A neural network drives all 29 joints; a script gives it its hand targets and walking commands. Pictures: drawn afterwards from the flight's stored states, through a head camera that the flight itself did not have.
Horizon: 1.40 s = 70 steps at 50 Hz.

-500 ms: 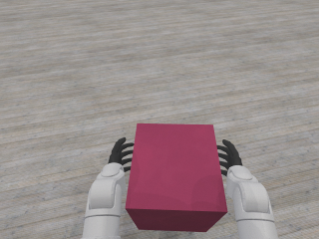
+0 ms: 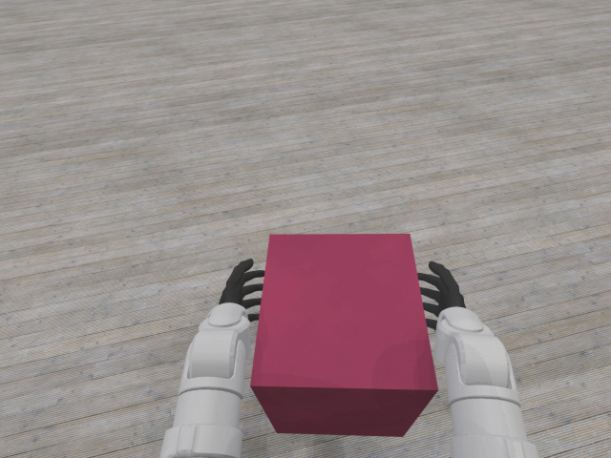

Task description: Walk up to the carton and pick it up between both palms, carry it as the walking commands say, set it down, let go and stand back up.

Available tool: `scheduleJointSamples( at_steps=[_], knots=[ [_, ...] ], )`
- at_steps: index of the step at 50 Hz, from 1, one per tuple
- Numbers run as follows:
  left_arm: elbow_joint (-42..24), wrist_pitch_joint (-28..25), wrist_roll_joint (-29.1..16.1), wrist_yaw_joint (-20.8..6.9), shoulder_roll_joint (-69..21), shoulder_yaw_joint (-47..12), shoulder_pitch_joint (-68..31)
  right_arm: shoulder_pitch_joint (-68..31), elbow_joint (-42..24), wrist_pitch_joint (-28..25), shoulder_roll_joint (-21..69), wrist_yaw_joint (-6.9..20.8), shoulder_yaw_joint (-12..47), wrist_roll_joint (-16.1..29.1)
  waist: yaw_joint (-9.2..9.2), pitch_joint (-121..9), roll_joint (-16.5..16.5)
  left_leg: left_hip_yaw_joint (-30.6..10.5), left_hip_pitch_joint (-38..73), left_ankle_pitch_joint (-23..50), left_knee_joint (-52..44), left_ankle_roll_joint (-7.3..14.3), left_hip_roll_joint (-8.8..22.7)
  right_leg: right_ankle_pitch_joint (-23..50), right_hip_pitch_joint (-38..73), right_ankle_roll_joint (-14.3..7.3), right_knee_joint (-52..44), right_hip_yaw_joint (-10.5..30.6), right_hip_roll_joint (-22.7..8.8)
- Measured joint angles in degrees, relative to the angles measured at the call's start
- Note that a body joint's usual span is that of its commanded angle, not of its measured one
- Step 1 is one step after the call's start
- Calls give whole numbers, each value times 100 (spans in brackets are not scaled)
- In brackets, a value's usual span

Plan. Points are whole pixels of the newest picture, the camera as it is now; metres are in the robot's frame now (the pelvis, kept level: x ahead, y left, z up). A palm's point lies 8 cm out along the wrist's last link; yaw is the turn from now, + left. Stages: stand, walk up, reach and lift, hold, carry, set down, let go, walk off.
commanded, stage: hold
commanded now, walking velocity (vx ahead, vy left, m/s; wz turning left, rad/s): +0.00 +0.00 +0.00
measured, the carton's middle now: (339, 339) +0.29 -0.03 -0.04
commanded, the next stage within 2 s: set down in 0.54 s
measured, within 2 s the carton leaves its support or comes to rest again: neither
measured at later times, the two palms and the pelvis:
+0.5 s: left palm (237, 282) +0.33 +0.11 +0.06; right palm (449, 286) +0.30 -0.18 +0.06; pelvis +0.01 -0.01 +0.00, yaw -2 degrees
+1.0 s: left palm (241, 298) +0.34 +0.12 +0.00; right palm (434, 303) +0.31 -0.17 +0.00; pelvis +0.03 +0.00 +0.00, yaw -2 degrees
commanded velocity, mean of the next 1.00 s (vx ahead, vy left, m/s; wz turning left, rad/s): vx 0.00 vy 0.00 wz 0.00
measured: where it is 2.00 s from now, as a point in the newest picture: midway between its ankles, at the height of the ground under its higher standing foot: outside the picture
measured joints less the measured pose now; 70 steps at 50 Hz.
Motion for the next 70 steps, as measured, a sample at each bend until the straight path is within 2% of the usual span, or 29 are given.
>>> scheduleJointSamples(
  at_steps=[8,16,21,28,33,40,48,57,70],
  knots=[
    [1206,-167,461,-171,-144,904,-1004,-980,1194,-184,177,119,-847,-433,119,-179,-17,-151,96,-90,178,-15,-71,-35,18,-39,210,246,150],
    [1888,-291,695,-303,-16,1243,-1452,-1392,1815,-314,225,132,-1090,-789,195,-427,11,-237,112,-108,140,-65,-62,-48,14,-83,183,303,228],
    [1849,-327,695,-388,43,1156,-1329,-1252,1667,-296,321,87,-1017,-854,165,-552,30,-281,63,-94,41,-89,-53,-39,-21,-98,69,281,238],
    [1231,-288,639,-404,-21,843,-808,-909,1194,-174,261,79,-607,-688,158,-536,7,-310,23,-22,-186,-83,-58,27,-52,-89,-164,282,223],
    [967,-197,664,-320,-146,764,-474,-700,1222,-210,187,161,-499,-594,147,-546,-66,-309,27,-88,-177,-65,-79,-44,-51,-81,-148,300,210],
    [1150,-319,679,-267,-122,683,-447,-563,1406,-457,145,181,-490,-589,172,-569,-97,-271,-128,-246,21,-26,-108,-179,-202,-48,22,356,204],
    [1565,-744,753,-226,-161,839,-564,-623,1782,-914,161,243,-715,-749,123,-668,-53,-246,-593,-363,314,28,-175,-304,-668,8,314,399,171],
    [1964,-1484,835,-173,-264,1208,-857,-896,2151,-1655,199,306,-1133,-885,74,-680,-2,-207,-1622,-468,896,52,-244,-431,-1719,55,938,445,168],
    [1950,-2287,821,-96,-395,1639,-1437,-1650,2418,-2479,67,432,-1480,-815,131,-528,-31,-163,-3428,-566,1855,-21,-278,-555,-3583,56,1993,494,251]
  ],
)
